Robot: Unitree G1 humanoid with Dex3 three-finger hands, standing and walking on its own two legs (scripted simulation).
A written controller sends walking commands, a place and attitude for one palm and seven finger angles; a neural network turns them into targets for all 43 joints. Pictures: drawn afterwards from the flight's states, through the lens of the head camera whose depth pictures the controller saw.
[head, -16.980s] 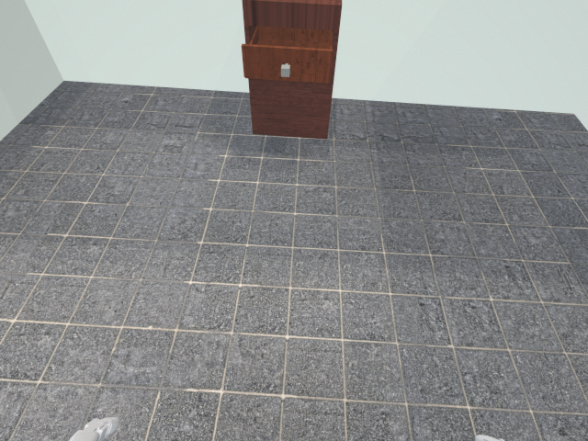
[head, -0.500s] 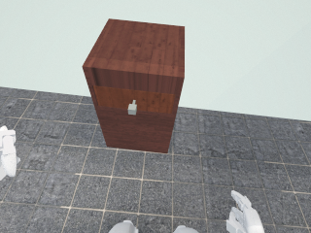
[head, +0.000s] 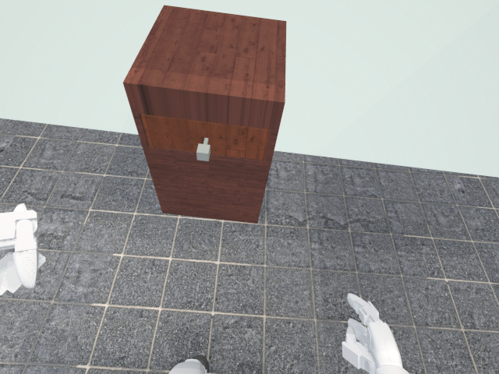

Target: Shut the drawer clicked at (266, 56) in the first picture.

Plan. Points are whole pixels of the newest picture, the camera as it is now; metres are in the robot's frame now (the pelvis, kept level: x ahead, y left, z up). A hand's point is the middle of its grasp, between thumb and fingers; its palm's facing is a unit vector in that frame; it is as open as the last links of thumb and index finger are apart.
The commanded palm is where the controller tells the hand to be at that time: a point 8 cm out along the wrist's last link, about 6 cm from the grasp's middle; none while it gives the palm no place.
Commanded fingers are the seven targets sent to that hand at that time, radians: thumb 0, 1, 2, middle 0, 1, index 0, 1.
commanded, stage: step back with the hand held close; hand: left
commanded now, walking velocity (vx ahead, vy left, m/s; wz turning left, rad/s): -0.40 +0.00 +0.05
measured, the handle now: (204, 147) +0.73 +0.18 -0.25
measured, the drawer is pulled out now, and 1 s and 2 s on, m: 0.00 0.00 0.00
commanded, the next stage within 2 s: stop stepping back and stand still in 0.04 s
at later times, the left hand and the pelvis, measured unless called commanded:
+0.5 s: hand out of the picture +0.07 +0.21 +0.16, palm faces +0.36 -0.82 -0.44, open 3.3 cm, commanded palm +0.01 +0.25 +0.18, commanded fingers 0.00 0.90 0.90 -1.40 -1.60 -1.40 -1.60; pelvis -0.11 -0.03 +0.00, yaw +1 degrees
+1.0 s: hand out of the picture +0.08 +0.23 +0.10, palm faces +0.26 -0.85 -0.47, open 3.2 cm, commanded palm none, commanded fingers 0.00 0.90 0.90 -1.24 -1.43 -1.24 -1.43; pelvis -0.13 -0.01 -0.01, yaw +2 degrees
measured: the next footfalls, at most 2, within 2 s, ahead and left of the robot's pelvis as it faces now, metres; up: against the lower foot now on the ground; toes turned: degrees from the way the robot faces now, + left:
right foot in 0.04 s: -0.09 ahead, -0.12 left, +0.00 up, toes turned -3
left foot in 0.30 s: -0.06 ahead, +0.08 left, +0.00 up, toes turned +5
